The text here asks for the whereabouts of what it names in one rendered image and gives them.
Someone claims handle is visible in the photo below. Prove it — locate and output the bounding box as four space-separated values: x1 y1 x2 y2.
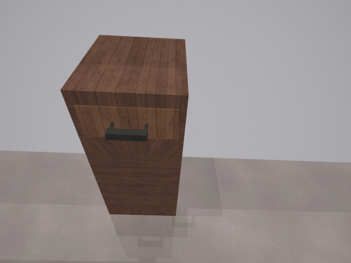
105 122 148 141

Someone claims cabinet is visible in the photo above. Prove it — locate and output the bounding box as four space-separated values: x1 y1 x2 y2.
60 35 189 216

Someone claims drawer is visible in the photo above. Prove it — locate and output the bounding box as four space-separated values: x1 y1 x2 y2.
74 105 179 139

